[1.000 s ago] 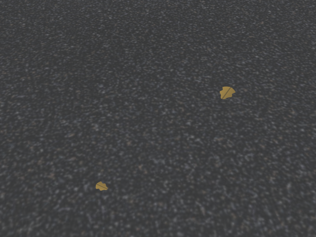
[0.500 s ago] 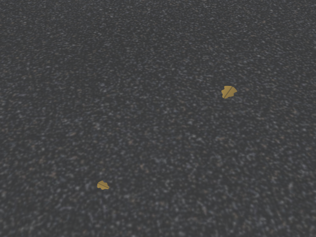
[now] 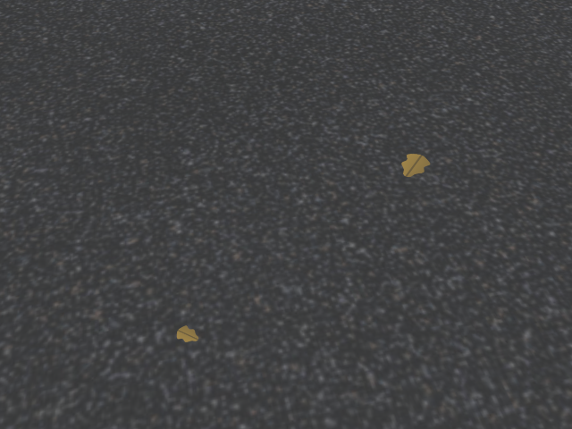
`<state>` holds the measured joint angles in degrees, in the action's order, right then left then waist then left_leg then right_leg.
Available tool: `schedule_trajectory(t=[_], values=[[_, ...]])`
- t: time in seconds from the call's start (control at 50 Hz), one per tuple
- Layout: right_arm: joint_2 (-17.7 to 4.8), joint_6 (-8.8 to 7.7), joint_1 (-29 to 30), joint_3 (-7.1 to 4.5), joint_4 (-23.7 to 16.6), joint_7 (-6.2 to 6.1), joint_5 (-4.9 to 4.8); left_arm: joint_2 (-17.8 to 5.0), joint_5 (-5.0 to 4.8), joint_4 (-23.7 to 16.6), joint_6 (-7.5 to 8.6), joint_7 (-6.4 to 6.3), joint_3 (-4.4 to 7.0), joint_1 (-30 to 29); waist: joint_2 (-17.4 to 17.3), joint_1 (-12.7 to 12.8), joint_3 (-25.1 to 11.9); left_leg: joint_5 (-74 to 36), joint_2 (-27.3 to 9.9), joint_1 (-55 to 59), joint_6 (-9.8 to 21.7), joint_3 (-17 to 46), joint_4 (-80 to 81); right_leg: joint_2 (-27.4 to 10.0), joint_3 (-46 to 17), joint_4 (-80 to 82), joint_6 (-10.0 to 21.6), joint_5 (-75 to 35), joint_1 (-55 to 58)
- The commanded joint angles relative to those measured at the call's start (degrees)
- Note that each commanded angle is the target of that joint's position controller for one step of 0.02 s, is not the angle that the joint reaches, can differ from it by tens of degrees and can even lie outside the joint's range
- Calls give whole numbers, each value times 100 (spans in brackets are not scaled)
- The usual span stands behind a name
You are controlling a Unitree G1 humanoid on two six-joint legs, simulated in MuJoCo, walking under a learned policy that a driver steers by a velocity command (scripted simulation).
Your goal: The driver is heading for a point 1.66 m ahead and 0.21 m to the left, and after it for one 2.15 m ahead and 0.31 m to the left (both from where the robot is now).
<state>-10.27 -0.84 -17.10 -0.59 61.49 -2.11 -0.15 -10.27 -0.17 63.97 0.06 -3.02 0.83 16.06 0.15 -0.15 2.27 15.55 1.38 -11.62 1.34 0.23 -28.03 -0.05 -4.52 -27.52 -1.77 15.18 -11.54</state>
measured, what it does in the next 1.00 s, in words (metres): walks ahead: left foot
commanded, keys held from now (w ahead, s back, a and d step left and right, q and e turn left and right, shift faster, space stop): w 1.00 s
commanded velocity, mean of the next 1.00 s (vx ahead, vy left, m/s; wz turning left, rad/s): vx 0.38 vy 0.00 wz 0.00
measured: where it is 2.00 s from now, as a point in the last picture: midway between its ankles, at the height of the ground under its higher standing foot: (308, 364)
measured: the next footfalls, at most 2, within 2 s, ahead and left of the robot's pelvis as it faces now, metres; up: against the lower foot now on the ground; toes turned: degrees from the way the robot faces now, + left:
left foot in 0.76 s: +0.46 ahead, +0.08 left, +0.00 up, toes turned +2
right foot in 1.24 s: +0.73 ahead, -0.15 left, +0.00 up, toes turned -2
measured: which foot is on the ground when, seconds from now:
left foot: down 0.00-0.28, up 0.30-0.74, down 0.76-1.00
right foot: down 0.00-0.76, up 0.78-1.00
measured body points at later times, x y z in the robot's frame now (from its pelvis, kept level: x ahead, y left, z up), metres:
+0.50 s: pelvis +0.12 -0.05 +0.01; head +0.13 -0.07 +0.46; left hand +0.03 +0.17 -0.13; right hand +0.23 -0.31 -0.13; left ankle +0.18 +0.10 -0.66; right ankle +0.03 -0.14 -0.74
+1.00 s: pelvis +0.41 +0.00 +0.01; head +0.42 +0.00 +0.46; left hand +0.53 +0.26 -0.12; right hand +0.43 -0.26 -0.13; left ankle +0.42 +0.08 -0.74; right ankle +0.46 -0.17 -0.66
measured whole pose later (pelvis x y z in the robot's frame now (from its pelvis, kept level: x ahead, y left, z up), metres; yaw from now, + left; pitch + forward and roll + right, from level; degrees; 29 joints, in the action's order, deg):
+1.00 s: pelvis +0.41 +0.00 +0.01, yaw -1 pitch +0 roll +2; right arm -13.5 -6.1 -17.4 -2.9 57.5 1.8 0.2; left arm -14.9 -1.0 51.9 5.3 -1.3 3.7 10.9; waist 2.3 -2.3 0.8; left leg 7.9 4.7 -9.2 4.9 -4.4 -16.3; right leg -7.8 -2.3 -62.1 2.0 12.8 -35.8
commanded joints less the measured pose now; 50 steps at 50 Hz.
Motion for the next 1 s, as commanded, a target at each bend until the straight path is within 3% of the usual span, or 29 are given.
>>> schedule_trajectory(t=[0.02, 0.06, 0.1, 0.12, 0.16, 0.2, 0.24, 0.26, 0.28, 0.3, 0.32, 0.34, 0.36, 0.38, 0.42, 0.48, 0.56, 0.66, 0.7, 0.74, 0.76, 0.78, 0.8, 0.82, 0.84, 0.86, 0.88, 0.92, 1.0], values=[[-464, -21, -497, -77, -26, -22, 5, -412, 2, -5, 19, -17, 59, 505, -67, 3, 14, -19, -203, -36, 104, 209, 657, 60, 159, 378, 143, -282, -88], [-734, 8, -538, -175, -32, -59, -73, -427, -48, -34, 25, -34, 80, 484, -335, -46, 233, 2029, -287, -237, 336, 470, 849, 355, 486, -117, 244, 1225, -477], [-1038, -48, -846, -280, -41, -59, -132, -344, -53, -247, 154, 2, 64, 197, -865, -215, 565, 3482, -1146, -230, 862, 1705, 1530, 345, 646, -1012, 342, 1502, -1303], [-1216, -101, -924, -354, -52, -51, -137, -272, -69, -349, 257, 47, 44, 66, -1108, -259, 682, 3626, -1725, -334, 1191, 2505, 1905, 147, 624, -1638, 373, 1156, -1451], [-1184, -210, -707, -376, -189, -33, -70, -366, -127, -463, 413, 141, 91, -62, -937, -166, 858, 3076, -2131, -408, 1424, 2984, 2127, -218, 351, -2366, 520, 1339, -1847], [-1110, -265, -308, -371, -377, 4, -168, -396, -180, -503, 526, 201, 117, 53, -783, 62, 748, 2269, -1900, -360, 1109, 2345, 1963, -394, 316, -1559, 675, 1413, -1539], [-1141, -210, 40, -380, -500, 32, -276, -339, -149, -175, 586, 226, 185, 721, -589, 423, 431, 1575, -1155, -1042, 765, 1182, 1397, 72, 906, -91, 614, 180, 254], [-1097, -190, 10, -369, -525, 39, -265, -371, -108, 28, 559, 235, 242, 1140, -394, 522, 335, 1377, -868, -1338, 678, 856, 889, 258, 972, 104, 492, -121, 878], [-862, -225, 105, -296, -592, 64, -217, -499, -93, 153, 540, 235, 306, 1712, 176, 717, 142, 916, -534, -1849, 493, 438, -248, -228, 167, 448, 584, 206, 1555], [-444, -313, 130, -187, -717, 104, -124, -1061, -116, 132, 533, 204, 421, 2345, 1574, 830, -125, 983, -28, -2703, 158, -286, -2294, -1556, -1940, 1389, 1071, 935, 2124], [-386, -413, 139, -192, -854, 111, -221, -1305, -11, 133, 627, 284, 418, 2435, 1823, 717, 15, 1591, 101, -3497, 241, 197, -3534, -2320, -3782, 2005, 1752, 2018, 1871], [-610, -489, 278, -223, -917, 135, -299, -962, -16, -41, 709, 304, 310, 1797, 919, 430, 546, 1147, -342, -3977, 363, 496, -4173, -2322, -3556, 2016, 1733, 2343, 1555], [-718, -549, 323, -241, -913, 178, -288, -766, -36, -204, 747, 338, 241, 1337, 582, 283, 680, 482, -554, -4085, 443, 506, -4230, -2023, -2797, 1989, 1504, 1901, 1415], [-763, -585, 321, -276, -860, 184, -207, -762, -35, -325, 743, 381, 211, 1036, 387, 173, 592, 0, -698, -3932, 450, 430, -3999, -1740, -2161, 2017, 1309, 1144, 1341], [-873, -587, 453, -351, -850, 236, -118, -522, -4, -350, 670, 383, 128, 1097, 439, 163, 462, -523, -840, -3555, 350, 245, -3451, -1331, -1137, 2019, 1050, -423, 1308], [-605, -502, 890, -298, -996, 296, -102, -630, 44, -292, 588, 281, 122, 1526, 461, 266, 401, -940, -782, -3545, 120, -54, -2871, -1142, -497, 2003, 1114, -1822, 1333], [-436, -501, 2045, -174, -1449, 340, -132, -870, 37, -414, 541, 172, 153, 1586, 438, 469, 608, -1657, -520, -2976, -6, -330, -1205, -1023, -111, 2263, 1124, -1838, 850], [-615, -551, 2589, -162, -1759, 477, -181, -952, -75, -358, 522, 146, 237, 1712, 511, 359, 730, -1706, -385, -2643, 260, -286, -330, -1360, 63, 2093, 1100, -2421, 1467], [-854, -584, 2216, -266, -1730, 498, -167, -1089, -39, -419, 476, 141, 299, 1531, 677, 28, 289, -1411, -147, -1923, 449, -392, -257, -1433, 177, 1446, 971, -4196, 1841], [-1290, -554, 641, -508, -1293, 427, -194, -1133, 26, -507, 381, 155, 318, 1317, 825, -780, -753, -1311, 158, 140, 729, -558, -267, -1168, 431, -418, 745, -5728, 1572], [-1640, -511, -439, -616, -1055, 360, -127, -992, 91, -669, 384, 183, 244, 1230, 413, -1159, -1524, -1025, -815, 2053, 1066, 568, -425, -915, 493, -2141, 596, -4148, 166], [-2015, -500, -965, -685, -878, 397, -17, 11, 41, -689, 509, 294, -16, 2100, -1324, -633, -2672, 510, -2378, 4015, 2114, 3653, 320, 278, 288, -4429, 251, 474, -1976], [-1462, -491, -790, -533, -847, 400, -29, -448, -125, -635, 696, 328, 89, 1695, -1136, -789, -2498, 880, -2311, 3727, 1956, 4512, 1187, 236, -471, -5268, 383, 1507, -2610], [-1211, -519, -146, -454, -928, 388, -61, -843, -285, -906, 792, 328, 201, 1025, -957, -626, -1366, 502, -2135, 2796, 1640, 3532, 1272, -81, -301, -5420, 486, 1175, -3080], [-1031, -556, 422, -388, -1067, 397, -45, -940, -279, -1023, 830, 275, 216, 611, -258, -417, -893, -277, -1954, 1750, 1471, 2699, 1404, -410, -172, -5147, 527, 616, -2816], [-883, -594, 703, -347, -1086, 435, 17, -931, -199, -1039, 797, 219, 278, 449, 4, -203, -556, -922, -1742, 908, 1363, 2083, 1545, -602, -64, -4809, 516, 318, -2515], [-755, -626, 790, -305, -1039, 455, 77, -833, -138, -1024, 710, 195, 310, 595, -119, 32, -506, -1116, -1530, 411, 1279, 1648, 1704, -787, -108, -4553, 532, 138, -2095], [-727, -635, 669, -292, -901, 460, 40, -575, -126, -1011, 561, 169, 307, 764, -317, 195, -317, -1139, -1372, -70, 1322, 1241, 2009, -877, -32, -4158, 506, 103, -1870], [-1067, -627, 250, -352, -731, 300, 31, -704, -31, -1387, 483, 153, 358, -164, -257, 98, 102, -1260, -1357, -156, 1380, 887, 2330, -1021, 92, -3007, 267, -794, -2659]])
